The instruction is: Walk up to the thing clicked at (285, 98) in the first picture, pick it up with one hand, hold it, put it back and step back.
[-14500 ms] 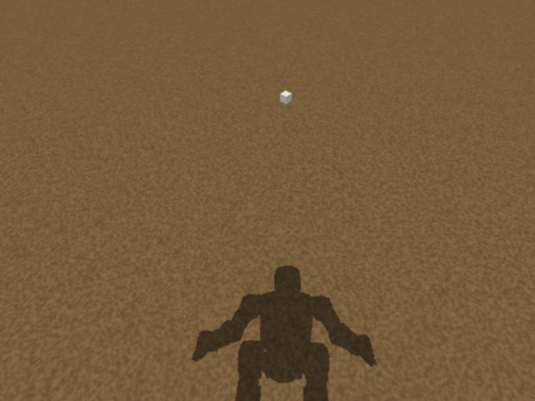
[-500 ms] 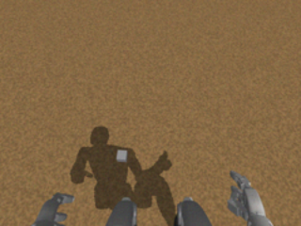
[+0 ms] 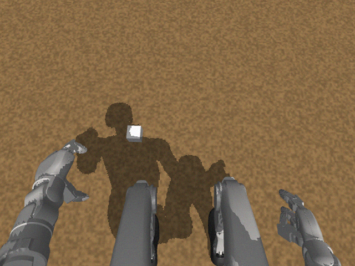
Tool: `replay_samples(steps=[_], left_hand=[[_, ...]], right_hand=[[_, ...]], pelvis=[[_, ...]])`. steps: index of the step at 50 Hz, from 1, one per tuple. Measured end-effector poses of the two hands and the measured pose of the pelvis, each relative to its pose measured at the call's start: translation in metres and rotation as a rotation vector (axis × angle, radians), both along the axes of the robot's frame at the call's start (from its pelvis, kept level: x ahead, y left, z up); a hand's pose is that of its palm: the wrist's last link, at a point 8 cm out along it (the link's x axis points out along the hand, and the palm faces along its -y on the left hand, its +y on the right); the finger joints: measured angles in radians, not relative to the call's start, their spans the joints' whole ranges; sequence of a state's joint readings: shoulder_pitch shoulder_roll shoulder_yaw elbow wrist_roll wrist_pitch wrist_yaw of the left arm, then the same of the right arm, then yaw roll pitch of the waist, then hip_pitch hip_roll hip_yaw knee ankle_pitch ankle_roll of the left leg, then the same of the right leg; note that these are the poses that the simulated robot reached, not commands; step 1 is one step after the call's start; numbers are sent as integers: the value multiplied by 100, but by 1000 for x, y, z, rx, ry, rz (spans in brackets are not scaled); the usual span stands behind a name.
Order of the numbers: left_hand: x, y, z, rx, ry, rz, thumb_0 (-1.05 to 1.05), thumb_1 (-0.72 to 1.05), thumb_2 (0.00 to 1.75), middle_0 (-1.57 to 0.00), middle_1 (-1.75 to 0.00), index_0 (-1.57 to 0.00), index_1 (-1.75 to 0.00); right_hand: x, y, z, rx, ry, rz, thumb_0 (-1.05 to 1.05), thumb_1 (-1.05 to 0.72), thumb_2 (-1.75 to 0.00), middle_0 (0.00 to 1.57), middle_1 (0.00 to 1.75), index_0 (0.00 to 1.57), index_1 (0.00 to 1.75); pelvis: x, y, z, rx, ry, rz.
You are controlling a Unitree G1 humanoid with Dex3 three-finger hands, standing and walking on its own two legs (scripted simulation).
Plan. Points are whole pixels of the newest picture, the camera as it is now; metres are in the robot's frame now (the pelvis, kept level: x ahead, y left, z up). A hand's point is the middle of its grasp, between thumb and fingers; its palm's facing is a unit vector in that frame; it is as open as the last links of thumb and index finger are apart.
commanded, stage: rise first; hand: left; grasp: from above
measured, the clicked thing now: (134, 133) +0.52 +0.20 -0.49
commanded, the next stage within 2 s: approach in 1.46 s
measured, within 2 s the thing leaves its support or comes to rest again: neither
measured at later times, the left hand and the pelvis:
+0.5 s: hand (94, 148) +0.41 +0.28 -0.27, palm faces -0.48 -0.09 -0.87, open 13.7 cm; pelvis -0.04 +0.01 -0.13, yaw -3 degrees
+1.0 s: hand (105, 139) +0.45 +0.27 -0.32, palm faces -0.48 +0.03 -0.88, open 14.1 cm; pelvis -0.03 +0.01 -0.16, yaw -4 degrees
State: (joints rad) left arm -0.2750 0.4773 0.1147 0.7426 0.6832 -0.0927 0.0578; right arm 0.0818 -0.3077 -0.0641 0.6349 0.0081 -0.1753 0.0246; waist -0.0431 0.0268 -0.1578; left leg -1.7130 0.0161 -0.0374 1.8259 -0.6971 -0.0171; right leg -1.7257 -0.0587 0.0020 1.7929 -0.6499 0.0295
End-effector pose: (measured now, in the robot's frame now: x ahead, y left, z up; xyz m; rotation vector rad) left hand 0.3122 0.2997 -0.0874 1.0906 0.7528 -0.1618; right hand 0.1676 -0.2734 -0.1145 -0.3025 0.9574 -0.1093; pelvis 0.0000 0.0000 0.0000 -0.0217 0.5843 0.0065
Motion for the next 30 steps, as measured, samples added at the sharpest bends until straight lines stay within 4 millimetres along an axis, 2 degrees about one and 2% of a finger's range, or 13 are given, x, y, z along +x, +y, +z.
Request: replay_samples(steps=[6,12,21,30], left_hand=[[29,-1,-45,80,-14,-117,0,-42,89,-18,-95,-19,-95],[55,-5,-78,129,-62,-243,0,-41,91,-17,-94,-18,-94],[91,-10,-111,208,-123,-361,0,-42,93,-16,-89,-16,-90],[119,-16,-138,261,-129,-439,0,-44,94,-15,-87,-14,-88]], right_hand=[[-48,-3,-58,5,134,-15,1,-89,-90,20,30,20,30],[-97,-4,-93,-14,247,-42,1,-88,-90,20,30,21,30],[-150,-1,-108,-62,361,-105,1,-88,-90,20,30,21,30],[-177,6,-113,-82,456,-129,0,-89,-90,20,30,21,30]], pelvis=[[-19,-2,-47,-9,21,-1],[-34,0,-85,-29,9,-4],[-44,9,-118,-64,-4,-8],[-42,16,-136,-87,11,-3]])
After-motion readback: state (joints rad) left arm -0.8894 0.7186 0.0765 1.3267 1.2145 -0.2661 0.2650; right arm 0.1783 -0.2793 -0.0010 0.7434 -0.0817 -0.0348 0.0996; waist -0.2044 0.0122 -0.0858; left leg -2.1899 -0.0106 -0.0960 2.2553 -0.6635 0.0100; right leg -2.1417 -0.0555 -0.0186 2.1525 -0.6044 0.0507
